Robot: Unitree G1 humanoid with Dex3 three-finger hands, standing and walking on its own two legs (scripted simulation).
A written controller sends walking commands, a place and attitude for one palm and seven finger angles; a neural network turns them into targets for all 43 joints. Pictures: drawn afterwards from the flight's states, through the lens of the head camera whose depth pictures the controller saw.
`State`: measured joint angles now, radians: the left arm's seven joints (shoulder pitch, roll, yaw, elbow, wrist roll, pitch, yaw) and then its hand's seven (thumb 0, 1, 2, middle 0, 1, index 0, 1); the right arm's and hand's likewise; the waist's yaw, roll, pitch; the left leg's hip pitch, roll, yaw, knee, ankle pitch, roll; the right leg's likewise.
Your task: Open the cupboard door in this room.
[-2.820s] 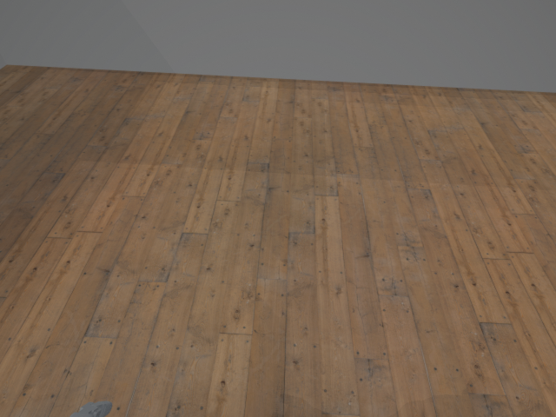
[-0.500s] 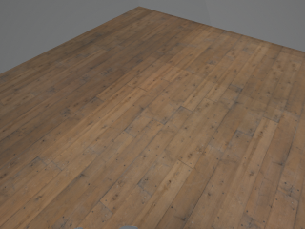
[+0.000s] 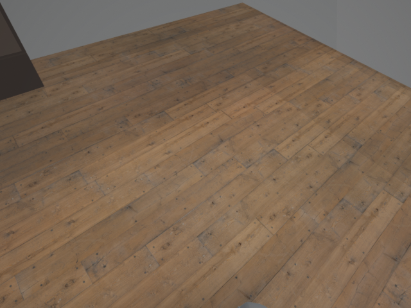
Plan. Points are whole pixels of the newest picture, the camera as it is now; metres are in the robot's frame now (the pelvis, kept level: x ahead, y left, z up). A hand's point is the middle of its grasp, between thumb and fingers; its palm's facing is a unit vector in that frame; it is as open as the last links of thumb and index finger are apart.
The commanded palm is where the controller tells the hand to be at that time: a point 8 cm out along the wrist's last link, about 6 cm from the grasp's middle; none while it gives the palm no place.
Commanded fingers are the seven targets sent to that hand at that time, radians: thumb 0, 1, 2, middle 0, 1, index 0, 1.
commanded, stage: turn or walk to find it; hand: left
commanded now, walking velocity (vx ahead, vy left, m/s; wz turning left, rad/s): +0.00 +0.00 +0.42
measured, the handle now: out of the picture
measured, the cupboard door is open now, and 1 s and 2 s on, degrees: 0 0 0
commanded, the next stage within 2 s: stand and wait in 0.30 s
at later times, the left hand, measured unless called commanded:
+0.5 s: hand out of the picture -0.02 +0.16 -0.16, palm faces +0.22 -0.95 -0.23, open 7.4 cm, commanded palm none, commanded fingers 0.00 0.90 0.90 -0.20 -0.30 -0.20 -0.30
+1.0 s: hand out of the picture -0.09 +0.15 -0.17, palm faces +0.22 -0.96 -0.18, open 7.4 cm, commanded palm none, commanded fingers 0.00 0.90 0.90 -0.20 -0.30 -0.20 -0.30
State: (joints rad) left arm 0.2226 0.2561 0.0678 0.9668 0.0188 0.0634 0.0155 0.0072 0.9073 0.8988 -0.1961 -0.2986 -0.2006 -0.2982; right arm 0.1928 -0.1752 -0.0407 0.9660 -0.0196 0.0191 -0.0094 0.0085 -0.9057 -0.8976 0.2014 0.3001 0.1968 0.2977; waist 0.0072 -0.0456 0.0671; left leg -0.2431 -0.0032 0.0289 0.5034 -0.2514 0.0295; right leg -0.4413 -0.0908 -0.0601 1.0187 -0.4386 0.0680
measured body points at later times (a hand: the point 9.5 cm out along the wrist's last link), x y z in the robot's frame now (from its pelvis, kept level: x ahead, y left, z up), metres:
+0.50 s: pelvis -0.03 -0.03 +0.00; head -0.01 -0.03 +0.45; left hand -0.03 +0.21 -0.14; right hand +0.08 -0.27 -0.15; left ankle -0.07 +0.11 -0.70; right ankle +0.00 -0.14 -0.74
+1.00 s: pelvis -0.05 -0.01 +0.00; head -0.06 -0.02 +0.45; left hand -0.10 +0.20 -0.16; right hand +0.03 -0.23 -0.15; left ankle -0.06 +0.10 -0.74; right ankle -0.02 -0.13 -0.74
